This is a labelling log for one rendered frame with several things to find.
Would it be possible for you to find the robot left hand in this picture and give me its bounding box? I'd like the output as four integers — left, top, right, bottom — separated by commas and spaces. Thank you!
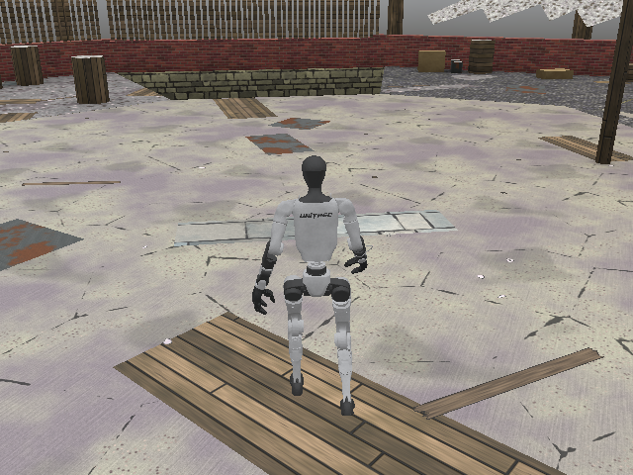
252, 286, 275, 315

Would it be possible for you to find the left robot upper arm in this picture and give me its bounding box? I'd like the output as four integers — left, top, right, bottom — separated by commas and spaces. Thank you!
268, 199, 295, 256

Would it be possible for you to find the right robot upper arm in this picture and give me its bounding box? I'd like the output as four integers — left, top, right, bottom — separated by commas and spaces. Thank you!
335, 198, 363, 250

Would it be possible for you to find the robot right forearm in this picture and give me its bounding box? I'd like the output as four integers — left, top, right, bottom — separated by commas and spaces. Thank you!
352, 236, 367, 263

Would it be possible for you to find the left robot foot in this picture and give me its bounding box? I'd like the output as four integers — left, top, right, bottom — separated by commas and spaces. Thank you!
290, 373, 304, 396

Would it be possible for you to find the robot left forearm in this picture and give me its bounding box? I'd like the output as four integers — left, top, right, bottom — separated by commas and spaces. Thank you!
255, 240, 277, 290

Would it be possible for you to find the robot right hand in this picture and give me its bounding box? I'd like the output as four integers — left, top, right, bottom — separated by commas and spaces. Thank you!
344, 257, 368, 274

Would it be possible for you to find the robot torso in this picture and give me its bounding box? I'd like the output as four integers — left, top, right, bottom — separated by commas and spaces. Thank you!
292, 193, 338, 297

